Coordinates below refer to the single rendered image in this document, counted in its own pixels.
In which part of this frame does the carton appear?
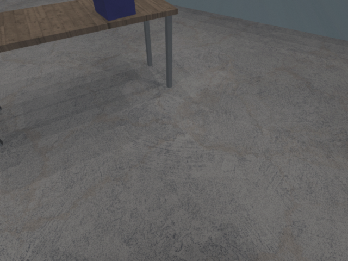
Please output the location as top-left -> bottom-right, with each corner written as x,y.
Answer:
93,0 -> 136,21

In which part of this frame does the table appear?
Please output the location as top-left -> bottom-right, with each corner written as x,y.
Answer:
0,0 -> 178,146

